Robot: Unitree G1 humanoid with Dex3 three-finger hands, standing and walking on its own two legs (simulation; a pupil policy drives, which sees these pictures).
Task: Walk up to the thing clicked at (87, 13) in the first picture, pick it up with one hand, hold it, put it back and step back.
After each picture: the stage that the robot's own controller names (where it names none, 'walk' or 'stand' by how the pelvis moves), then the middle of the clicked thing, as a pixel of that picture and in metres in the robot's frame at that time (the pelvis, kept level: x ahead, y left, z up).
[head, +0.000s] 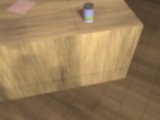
stand; (88, 12) +0.98 -0.02 -0.10
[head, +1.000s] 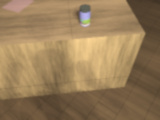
rise first; (84, 15) +0.88 +0.03 -0.07
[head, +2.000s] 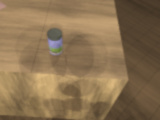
rise first; (55, 42) +0.59 +0.17 -0.06
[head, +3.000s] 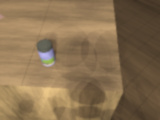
stand; (46, 53) +0.54 +0.20 -0.06
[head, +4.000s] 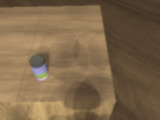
stand; (39, 67) +0.50 +0.22 -0.10
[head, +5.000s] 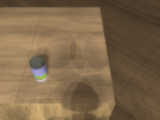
stand; (39, 69) +0.50 +0.22 -0.10
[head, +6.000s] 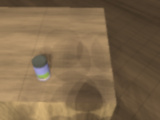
stand; (41, 68) +0.51 +0.22 -0.10
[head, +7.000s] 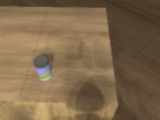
stand; (43, 68) +0.50 +0.21 -0.10
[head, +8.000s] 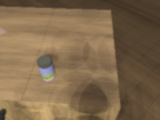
rise first; (46, 68) +0.50 +0.21 -0.10
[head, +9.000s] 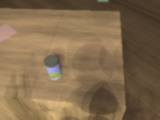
go down; (53, 67) +0.51 +0.20 -0.09
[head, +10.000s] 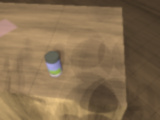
go down; (53, 64) +0.52 +0.19 -0.09
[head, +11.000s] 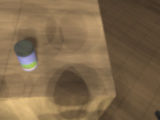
go down; (26, 56) +0.49 +0.19 -0.04
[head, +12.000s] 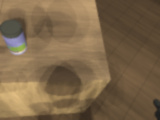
close in; (14, 38) +0.52 +0.20 -0.02
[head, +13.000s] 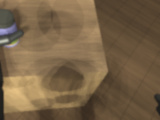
close; (6, 29) +0.54 +0.20 +0.01
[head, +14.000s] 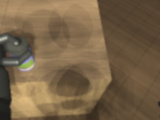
lift; (22, 54) +0.46 +0.18 -0.01
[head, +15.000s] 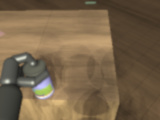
lift; (39, 79) +0.33 +0.16 +0.09
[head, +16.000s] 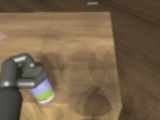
hold; (39, 84) +0.32 +0.16 +0.08
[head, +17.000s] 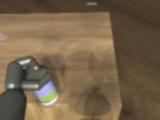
hold; (43, 86) +0.32 +0.15 +0.07
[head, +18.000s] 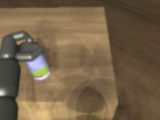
crouch; (36, 62) +0.41 +0.17 +0.08
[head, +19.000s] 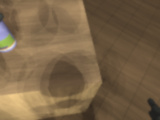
lower; out of the picture +0.52 +0.21 +0.04
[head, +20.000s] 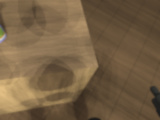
lower; out of the picture +0.55 +0.20 +0.02
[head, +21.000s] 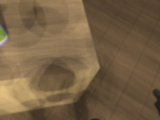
lower; out of the picture +0.54 +0.20 +0.02
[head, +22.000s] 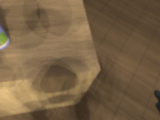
lower; out of the picture +0.53 +0.21 +0.02
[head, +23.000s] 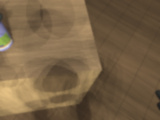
loosen; out of the picture +0.53 +0.20 +0.02
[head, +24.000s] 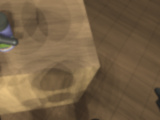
withdraw; (0, 32) +0.52 +0.18 +0.02
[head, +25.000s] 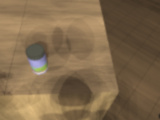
sink last; (37, 59) +0.48 +0.17 -0.03
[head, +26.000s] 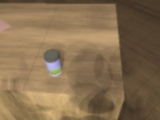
stand; (53, 63) +0.51 +0.18 -0.04
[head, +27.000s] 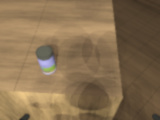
stand; (46, 60) +0.48 +0.18 -0.03
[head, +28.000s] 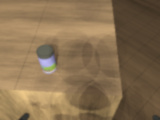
stand; (47, 59) +0.49 +0.18 -0.03
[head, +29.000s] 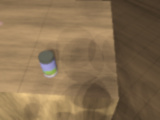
stand; (48, 64) +0.50 +0.18 -0.07
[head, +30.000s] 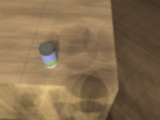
walk; (48, 55) +0.52 +0.18 -0.08
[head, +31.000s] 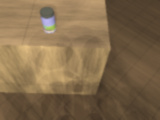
walk; (48, 20) +0.71 +0.20 -0.08
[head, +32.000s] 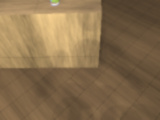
walk; out of the picture +1.03 +0.26 -0.07
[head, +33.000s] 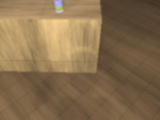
stand; (58, 3) +1.11 +0.21 -0.09
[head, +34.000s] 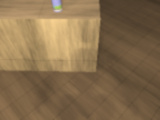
stand; (56, 2) +1.10 +0.21 -0.10
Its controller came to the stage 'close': yes
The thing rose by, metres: 0.19
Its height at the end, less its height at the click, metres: +0.00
